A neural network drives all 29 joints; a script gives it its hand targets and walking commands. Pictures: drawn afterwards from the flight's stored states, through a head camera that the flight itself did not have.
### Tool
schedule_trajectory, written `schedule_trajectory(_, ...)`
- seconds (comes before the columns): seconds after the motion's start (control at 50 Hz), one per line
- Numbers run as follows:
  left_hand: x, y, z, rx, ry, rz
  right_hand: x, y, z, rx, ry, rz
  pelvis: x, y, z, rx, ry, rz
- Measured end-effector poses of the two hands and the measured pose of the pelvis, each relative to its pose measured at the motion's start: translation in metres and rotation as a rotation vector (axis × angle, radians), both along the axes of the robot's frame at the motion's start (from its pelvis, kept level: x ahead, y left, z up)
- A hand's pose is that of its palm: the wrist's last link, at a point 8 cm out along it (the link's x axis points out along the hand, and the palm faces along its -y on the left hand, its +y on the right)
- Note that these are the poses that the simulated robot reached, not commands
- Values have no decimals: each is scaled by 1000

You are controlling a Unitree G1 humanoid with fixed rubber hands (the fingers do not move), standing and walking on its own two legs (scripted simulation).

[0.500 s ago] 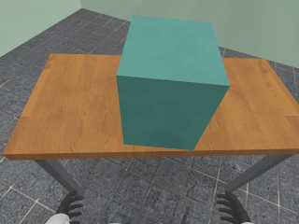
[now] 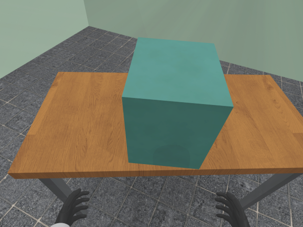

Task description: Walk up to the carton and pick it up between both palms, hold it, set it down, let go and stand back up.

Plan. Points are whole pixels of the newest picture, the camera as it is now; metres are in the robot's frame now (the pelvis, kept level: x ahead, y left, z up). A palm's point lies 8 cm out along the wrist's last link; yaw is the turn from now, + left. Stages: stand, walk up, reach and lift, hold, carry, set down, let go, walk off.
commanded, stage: reach and lift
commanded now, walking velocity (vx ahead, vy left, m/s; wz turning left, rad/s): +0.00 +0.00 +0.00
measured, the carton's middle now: (169, 105) +0.45 +0.00 +0.07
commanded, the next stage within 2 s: none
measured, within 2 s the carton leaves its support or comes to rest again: neither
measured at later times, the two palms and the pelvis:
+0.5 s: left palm (63, 215) +0.15 +0.23 -0.02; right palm (244, 224) +0.17 -0.20 -0.01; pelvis -0.01 +0.00 +0.00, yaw -1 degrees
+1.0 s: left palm (72, 177) +0.22 +0.22 +0.04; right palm (246, 194) +0.22 -0.19 +0.03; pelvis +0.00 +0.00 +0.00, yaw -2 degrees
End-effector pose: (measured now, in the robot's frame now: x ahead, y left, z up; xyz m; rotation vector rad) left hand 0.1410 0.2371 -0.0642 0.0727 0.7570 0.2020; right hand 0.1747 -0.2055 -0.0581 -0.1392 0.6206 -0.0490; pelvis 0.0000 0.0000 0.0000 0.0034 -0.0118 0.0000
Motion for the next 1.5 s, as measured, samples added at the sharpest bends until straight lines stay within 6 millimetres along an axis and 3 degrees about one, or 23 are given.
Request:
schedule_trajectory(0.32,4,-4,35,0,-177,-15,-10,4,30,76,-123,-48,0,-2,1,3,-23,-16)
schedule_trajectory(0.5,6,-10,49,-25,-257,-31,-6,10,47,100,-187,-66,-6,-4,1,4,-17,-19)
schedule_trajectory(0.8,43,-15,82,-48,-416,-64,22,16,78,141,-306,-71,-7,-1,0,4,-11,-26)
schedule_trajectory(1.18,103,-18,131,-48,-443,-98,74,7,117,159,-375,-71,-2,0,2,1,10,-40)
schedule_trajectory(1.5,145,-23,165,-65,-459,-104,112,4,150,162,-406,-56,-11,-5,1,-2,26,-41)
